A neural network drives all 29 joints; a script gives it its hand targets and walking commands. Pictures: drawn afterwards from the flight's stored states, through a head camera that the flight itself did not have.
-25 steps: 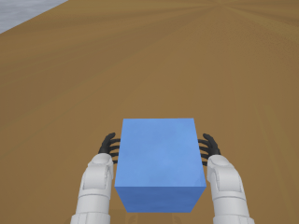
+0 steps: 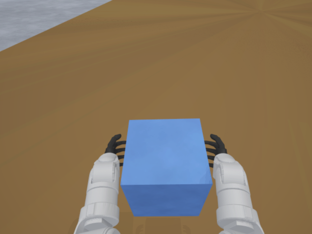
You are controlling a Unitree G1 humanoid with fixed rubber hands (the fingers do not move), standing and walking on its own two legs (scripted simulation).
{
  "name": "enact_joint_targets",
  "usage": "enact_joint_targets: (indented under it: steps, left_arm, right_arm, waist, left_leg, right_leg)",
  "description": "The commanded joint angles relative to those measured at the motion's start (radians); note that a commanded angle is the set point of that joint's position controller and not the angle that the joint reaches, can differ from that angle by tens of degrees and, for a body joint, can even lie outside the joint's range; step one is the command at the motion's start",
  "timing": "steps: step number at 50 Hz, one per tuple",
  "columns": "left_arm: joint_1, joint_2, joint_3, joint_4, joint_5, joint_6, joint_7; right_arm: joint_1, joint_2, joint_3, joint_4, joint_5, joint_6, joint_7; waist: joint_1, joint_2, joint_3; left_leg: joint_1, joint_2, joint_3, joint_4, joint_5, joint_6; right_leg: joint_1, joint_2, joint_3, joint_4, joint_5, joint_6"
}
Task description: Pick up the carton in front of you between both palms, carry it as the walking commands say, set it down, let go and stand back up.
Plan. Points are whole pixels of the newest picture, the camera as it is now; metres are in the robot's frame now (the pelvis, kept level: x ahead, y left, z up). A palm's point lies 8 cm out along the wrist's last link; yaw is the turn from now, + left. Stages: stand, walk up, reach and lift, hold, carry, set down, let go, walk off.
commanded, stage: set down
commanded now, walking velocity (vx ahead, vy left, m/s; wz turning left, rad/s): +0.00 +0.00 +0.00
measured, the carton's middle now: (165, 169) +0.32 +0.00 -0.04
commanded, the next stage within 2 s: none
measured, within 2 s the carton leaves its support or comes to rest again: neither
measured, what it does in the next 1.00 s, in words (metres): lowers itself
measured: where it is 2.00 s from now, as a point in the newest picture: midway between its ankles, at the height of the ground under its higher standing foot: outside the picture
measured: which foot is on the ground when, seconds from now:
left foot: down 0.00-1.00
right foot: down 0.00-1.00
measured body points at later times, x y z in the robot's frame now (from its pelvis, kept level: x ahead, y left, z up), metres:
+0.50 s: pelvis -0.02 -0.01 -0.08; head +0.20 -0.01 +0.32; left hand +0.38 +0.15 -0.17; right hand +0.38 -0.15 -0.17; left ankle +0.04 +0.12 -0.74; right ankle +0.05 -0.12 -0.74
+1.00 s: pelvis -0.03 +0.00 -0.20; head +0.24 -0.01 +0.16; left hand +0.43 +0.14 -0.30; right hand +0.45 -0.16 -0.30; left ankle +0.04 +0.12 -0.74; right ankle +0.05 -0.12 -0.74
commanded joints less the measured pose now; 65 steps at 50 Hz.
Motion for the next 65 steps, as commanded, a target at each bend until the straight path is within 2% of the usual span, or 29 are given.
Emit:
enact_joint_targets:
  steps: [1,4,7,9,11,14,18,22,24,26,28,32,35,41,52,65]
  left_arm:
    - [-0.708,-0.886,-0.396,0.14,-0.212,-0.099,-0.295]
    - [-0.736,-0.82,-0.236,0.252,-0.115,-0.14,-0.263]
    - [-0.728,-0.727,-0.112,0.295,-0.022,-0.182,-0.222]
    - [-0.717,-0.675,-0.07,0.298,0.014,-0.223,-0.201]
    - [-0.709,-0.646,-0.069,0.292,0.021,-0.281,-0.187]
    - [-0.712,-0.686,-0.143,0.271,-0.018,-0.386,-0.181]
    - [-0.761,-0.784,-0.311,0.229,-0.099,-0.506,-0.188]
    - [-0.841,-0.857,-0.52,0.118,-0.207,-0.551,-0.179]
    - [-0.848,-0.873,-0.586,0.076,-0.248,-0.547,-0.166]
    - [-0.843,-0.881,-0.609,0.062,-0.268,-0.531,-0.159]
    - [-0.839,-0.887,-0.596,0.082,-0.267,-0.505,-0.158]
    - [-0.846,-0.899,-0.507,0.17,-0.23,-0.448,-0.164]
    - [-0.878,-0.891,-0.447,0.217,-0.208,-0.426,-0.162]
    - [-0.988,-0.861,-0.413,0.229,-0.211,-0.446,-0.135]
    - [-1.234,-0.786,-0.468,0.159,-0.307,-0.457,-0.076]
    - [-1.457,-0.689,-0.345,0.237,-0.299,-0.431,-0.089]
  right_arm:
    - [-0.681,0.962,0.423,0.133,0.229,-0.08,0.264]
    - [-0.732,0.9,0.284,0.235,0.154,-0.123,0.232]
    - [-0.714,0.784,0.148,0.283,0.062,-0.177,0.192]
    - [-0.697,0.71,0.095,0.29,0.019,-0.226,0.174]
    - [-0.689,0.672,0.089,0.287,0.001,-0.289,0.163]
    - [-0.698,0.708,0.158,0.276,0.03,-0.396,0.157]
    - [-0.76,0.801,0.339,0.238,0.111,-0.524,0.162]
    - [-0.848,0.854,0.544,0.118,0.208,-0.569,0.165]
    - [-0.858,0.858,0.604,0.082,0.239,-0.564,0.167]
    - [-0.844,0.859,0.617,0.087,0.246,-0.545,0.172]
    - [-0.832,0.859,0.6,0.121,0.24,-0.519,0.182]
    - [-0.835,0.841,0.507,0.226,0.205,-0.468,0.213]
    - [-0.87,0.815,0.436,0.285,0.181,-0.449,0.227]
    - [-0.968,0.781,0.39,0.328,0.188,-0.464,0.225]
    - [-1.19,0.716,0.458,0.298,0.275,-0.463,0.173]
    - [-1.399,0.639,0.385,0.4,0.283,-0.435,0.16]
  waist:
    - [0.011,-0.051,-0.16]
    - [0.024,-0.035,-0.122]
    - [0.018,-0.013,-0.11]
    - [0.013,0.002,-0.136]
    - [0.014,0.005,-0.202]
    - [0.018,-0.003,-0.364]
    - [0.023,-0.011,-0.673]
    - [0.03,-0.009,-1.093]
    - [0.024,-0.012,-1.222]
    - [0.019,-0.015,-1.247]
    - [0.018,-0.014,-1.194]
    - [0.011,-0.003,-1.019]
    - [0.004,-0.001,-0.963]
    - [0.002,0.001,-1.031]
    - [0.012,-0.026,-1.274]
    - [0.026,-0.062,-1.185]
  left_leg:
    - [-0.097,-0.054,-0.023,-0.057,-0.198,0.042]
    - [-0.185,-0.056,-0.023,-0.008,-0.211,0.049]
    - [-0.275,-0.063,-0.021,0.04,-0.183,0.043]
    - [-0.335,-0.07,-0.018,0.078,-0.129,0.032]
    - [-0.393,-0.079,-0.014,0.127,-0.059,0.022]
    - [-0.458,-0.095,-0.013,0.209,0.052,0.007]
    - [-0.538,-0.117,-0.008,0.333,0.197,-0.012]
    - [-0.568,-0.122,-0.005,0.468,0.363,-0.029]
    - [-0.591,-0.123,-0.006,0.524,0.413,-0.037]
    - [-0.655,-0.127,-0.002,0.56,0.392,-0.046]
    - [-0.719,-0.129,0.001,0.58,0.326,-0.05]
    - [-0.847,-0.133,0.005,0.612,0.166,-0.052]
    - [-0.931,-0.136,0.008,0.649,0.104,-0.053]
    - [-1.038,-0.149,0.025,0.763,0.122,-0.061]
    - [-1.167,-0.174,0.078,0.979,0.081,-0.075]
    - [-1.411,-0.17,0.12,1.162,-0.038,-0.067]
  right_leg:
    - [-0.024,0.035,0.06,-0.1,-0.259,-0.014]
    - [-0.07,0.042,0.064,-0.053,-0.277,-0.015]
    - [-0.144,0.056,0.054,0.009,-0.216,-0.017]
    - [-0.206,0.067,0.042,0.059,-0.141,-0.018]
    - [-0.252,0.081,0.033,0.118,-0.048,-0.014]
    - [-0.286,0.099,0.036,0.2,0.09,-0.004]
    - [-0.317,0.105,0.039,0.335,0.26,0.011]
    - [-0.345,0.111,0.033,0.488,0.433,0.023]
    - [-0.394,0.116,0.031,0.544,0.473,0.025]
    - [-0.463,0.121,0.027,0.581,0.443,0.027]
    - [-0.57,0.126,0.015,0.601,0.351,0.028]
    - [-0.793,0.134,-0.01,0.632,0.153,0.02]
    - [-0.895,0.136,-0.018,0.671,0.09,0.014]
    - [-1.026,0.144,-0.027,0.788,0.107,0.019]
    - [-1.098,0.161,-0.054,0.993,0.103,0.041]
    - [-1.219,0.152,-0.063,1.151,0.019,0.039]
